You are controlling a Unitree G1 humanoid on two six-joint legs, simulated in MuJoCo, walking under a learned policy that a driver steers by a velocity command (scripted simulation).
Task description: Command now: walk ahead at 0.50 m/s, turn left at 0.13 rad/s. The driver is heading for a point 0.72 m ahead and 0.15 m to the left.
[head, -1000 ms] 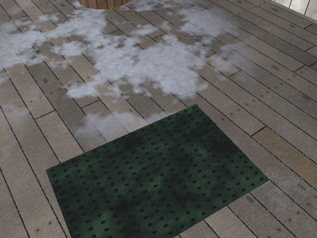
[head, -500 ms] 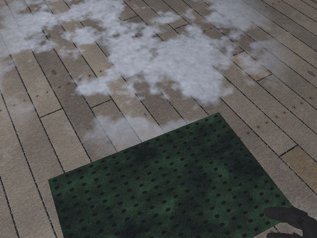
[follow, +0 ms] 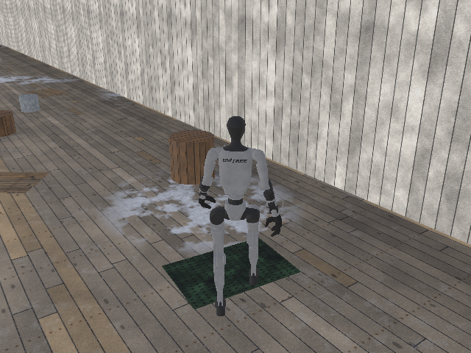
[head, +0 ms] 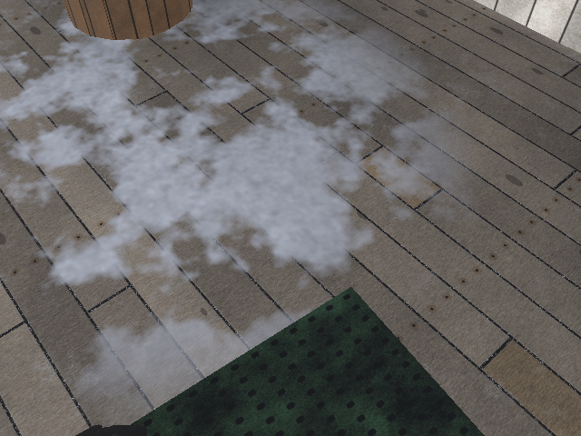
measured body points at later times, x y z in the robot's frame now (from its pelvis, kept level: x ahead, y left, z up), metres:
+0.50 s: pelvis +0.27 +0.00 +0.00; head +0.30 +0.02 +0.45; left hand +0.23 +0.28 -0.14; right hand +0.51 -0.19 -0.10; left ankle +0.41 +0.17 -0.70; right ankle +0.18 -0.13 -0.73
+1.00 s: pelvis +0.53 +0.12 +0.01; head +0.55 +0.14 +0.46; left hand +0.60 +0.42 -0.11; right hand +0.68 -0.12 -0.11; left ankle +0.42 +0.15 -0.73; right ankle +0.78 +0.04 -0.68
